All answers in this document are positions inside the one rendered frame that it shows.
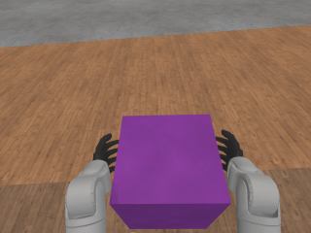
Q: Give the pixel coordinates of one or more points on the left robot hand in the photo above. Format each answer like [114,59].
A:
[102,152]

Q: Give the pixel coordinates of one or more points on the robot right forearm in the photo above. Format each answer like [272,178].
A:
[257,197]

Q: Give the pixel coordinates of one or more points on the right robot hand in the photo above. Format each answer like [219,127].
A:
[231,150]

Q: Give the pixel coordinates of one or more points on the carton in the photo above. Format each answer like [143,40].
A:
[168,173]

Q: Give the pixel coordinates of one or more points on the robot left forearm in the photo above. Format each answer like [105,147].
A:
[85,203]

